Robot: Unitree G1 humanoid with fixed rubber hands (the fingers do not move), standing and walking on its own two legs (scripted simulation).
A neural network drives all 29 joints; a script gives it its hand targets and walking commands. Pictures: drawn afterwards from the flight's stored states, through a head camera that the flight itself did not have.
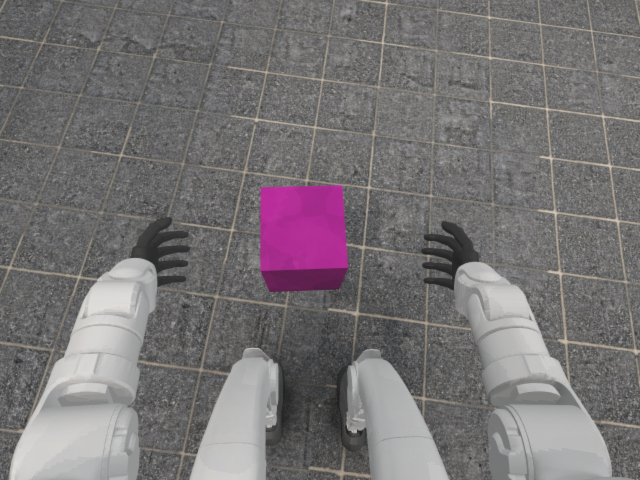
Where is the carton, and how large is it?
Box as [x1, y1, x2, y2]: [260, 185, 347, 291]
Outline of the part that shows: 341,185 261,187 260,270 270,291 334,289 339,287 347,268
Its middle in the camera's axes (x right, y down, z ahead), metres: -0.05 +0.01 +1.03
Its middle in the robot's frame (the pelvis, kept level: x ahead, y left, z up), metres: +0.54 +0.02 -0.56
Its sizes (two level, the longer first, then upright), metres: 0.210 0.200 0.250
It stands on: the floor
